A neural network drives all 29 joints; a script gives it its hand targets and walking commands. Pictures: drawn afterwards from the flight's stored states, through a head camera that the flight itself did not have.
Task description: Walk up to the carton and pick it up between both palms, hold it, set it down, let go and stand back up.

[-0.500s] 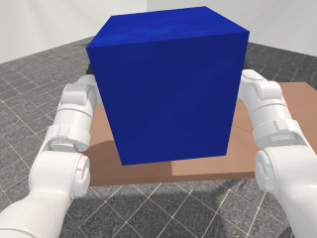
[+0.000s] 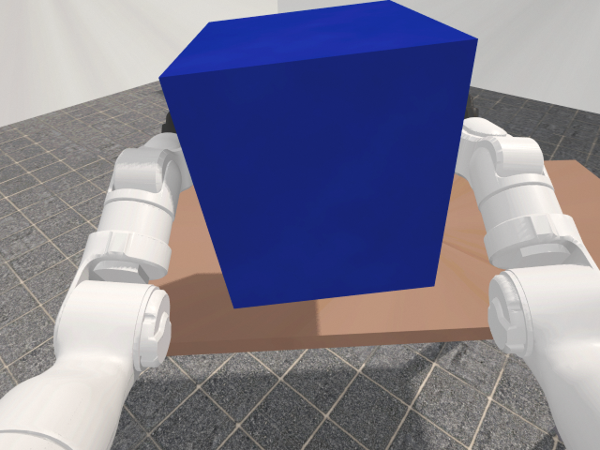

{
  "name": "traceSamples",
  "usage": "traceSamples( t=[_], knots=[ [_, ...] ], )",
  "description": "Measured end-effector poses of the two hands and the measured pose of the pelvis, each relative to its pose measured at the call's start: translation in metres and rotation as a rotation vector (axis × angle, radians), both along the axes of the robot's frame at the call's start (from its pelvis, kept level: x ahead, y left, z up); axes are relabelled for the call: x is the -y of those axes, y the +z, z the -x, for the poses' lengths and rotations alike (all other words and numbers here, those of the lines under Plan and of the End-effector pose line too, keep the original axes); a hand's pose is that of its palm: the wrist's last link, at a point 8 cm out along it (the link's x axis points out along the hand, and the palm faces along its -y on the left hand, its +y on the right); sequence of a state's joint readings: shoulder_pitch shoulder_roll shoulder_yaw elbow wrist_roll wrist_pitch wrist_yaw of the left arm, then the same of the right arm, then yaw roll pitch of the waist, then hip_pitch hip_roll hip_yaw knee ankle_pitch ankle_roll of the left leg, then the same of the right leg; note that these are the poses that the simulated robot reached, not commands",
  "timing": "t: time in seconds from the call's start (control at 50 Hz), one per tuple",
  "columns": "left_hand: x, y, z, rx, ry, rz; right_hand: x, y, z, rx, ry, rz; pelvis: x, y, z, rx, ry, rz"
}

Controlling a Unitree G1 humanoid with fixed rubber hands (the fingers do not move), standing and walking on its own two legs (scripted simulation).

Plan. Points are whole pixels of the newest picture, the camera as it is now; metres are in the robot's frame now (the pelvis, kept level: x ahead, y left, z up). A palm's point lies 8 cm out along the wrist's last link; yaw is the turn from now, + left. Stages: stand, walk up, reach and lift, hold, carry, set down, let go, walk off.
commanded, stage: hold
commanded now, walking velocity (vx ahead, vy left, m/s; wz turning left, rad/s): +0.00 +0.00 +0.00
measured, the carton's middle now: (315, 146) +0.44 -0.01 +0.24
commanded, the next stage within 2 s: none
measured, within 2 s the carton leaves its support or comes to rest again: neither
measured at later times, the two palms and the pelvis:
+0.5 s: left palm (163, 141) +0.38 +0.18 +0.28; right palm (463, 121) +0.39 -0.18 +0.30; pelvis +0.00 +0.00 +0.00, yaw +0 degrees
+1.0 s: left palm (161, 138) +0.38 +0.18 +0.28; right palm (462, 117) +0.39 -0.17 +0.31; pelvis +0.00 +0.00 +0.00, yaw +0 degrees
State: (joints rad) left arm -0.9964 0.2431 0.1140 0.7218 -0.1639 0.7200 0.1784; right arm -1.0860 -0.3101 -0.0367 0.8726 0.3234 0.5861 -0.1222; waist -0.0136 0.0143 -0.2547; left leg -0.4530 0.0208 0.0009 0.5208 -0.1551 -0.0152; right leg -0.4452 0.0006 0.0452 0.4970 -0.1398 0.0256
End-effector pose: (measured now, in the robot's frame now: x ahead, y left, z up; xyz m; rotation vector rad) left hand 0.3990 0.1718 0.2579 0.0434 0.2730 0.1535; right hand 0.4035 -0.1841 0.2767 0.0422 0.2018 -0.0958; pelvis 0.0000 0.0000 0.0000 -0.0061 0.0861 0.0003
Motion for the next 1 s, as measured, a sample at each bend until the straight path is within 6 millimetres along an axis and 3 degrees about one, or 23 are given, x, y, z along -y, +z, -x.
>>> traceSamples(
  t=[0.22,0.66,1.0],
  knots=[
    [-0.001,0.003,0.007,-0.005,0.001,0.000,-0.001,0.006,0.006,-0.005,0.003,0.010,0.000,0.000,0.000,0.000,0.000,0.000],
    [-0.008,0.029,0.017,0.035,0.019,0.062,-0.008,0.031,0.016,0.030,0.006,0.016,0.000,0.000,0.001,0.002,0.001,0.000],
    [-0.009,0.025,0.016,0.018,0.014,0.063,-0.009,0.029,0.016,0.011,0.001,0.017,0.000,0.000,0.001,0.002,0.001,0.000]
  ],
)
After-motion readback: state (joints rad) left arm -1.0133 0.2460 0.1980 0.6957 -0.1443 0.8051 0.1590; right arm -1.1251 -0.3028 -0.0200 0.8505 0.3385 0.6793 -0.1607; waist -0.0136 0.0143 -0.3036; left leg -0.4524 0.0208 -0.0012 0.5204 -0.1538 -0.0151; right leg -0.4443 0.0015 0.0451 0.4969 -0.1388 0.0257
